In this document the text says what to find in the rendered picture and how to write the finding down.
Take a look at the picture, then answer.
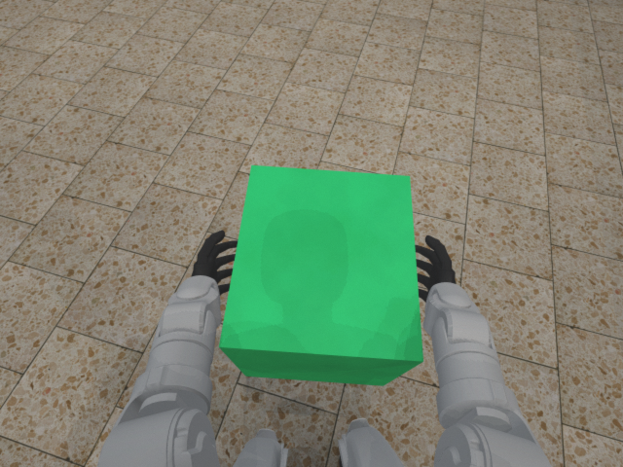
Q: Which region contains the robot left thigh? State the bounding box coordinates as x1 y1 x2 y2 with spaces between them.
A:
233 437 289 467

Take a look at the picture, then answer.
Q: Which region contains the robot right upper arm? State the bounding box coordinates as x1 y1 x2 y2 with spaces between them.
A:
434 421 551 467

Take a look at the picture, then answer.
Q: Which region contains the robot left upper arm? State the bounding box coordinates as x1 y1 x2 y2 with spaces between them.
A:
99 407 220 467

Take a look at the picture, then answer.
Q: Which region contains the robot right thigh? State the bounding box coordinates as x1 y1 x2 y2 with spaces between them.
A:
338 426 404 467

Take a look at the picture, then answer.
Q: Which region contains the robot thigh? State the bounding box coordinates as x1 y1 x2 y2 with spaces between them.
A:
338 426 404 467
233 437 289 467

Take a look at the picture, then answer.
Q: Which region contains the robot left hand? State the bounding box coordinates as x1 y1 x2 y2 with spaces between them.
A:
191 231 238 295

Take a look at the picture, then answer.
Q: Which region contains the robot right forearm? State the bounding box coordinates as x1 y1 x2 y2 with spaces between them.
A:
423 282 552 467

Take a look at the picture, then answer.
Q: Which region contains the robot right hand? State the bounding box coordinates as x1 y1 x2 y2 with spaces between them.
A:
415 235 456 302

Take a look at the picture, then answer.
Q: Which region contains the carton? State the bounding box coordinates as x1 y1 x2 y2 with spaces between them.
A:
219 165 423 386

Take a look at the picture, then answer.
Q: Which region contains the robot left forearm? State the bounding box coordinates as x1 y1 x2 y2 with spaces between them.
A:
97 275 222 467

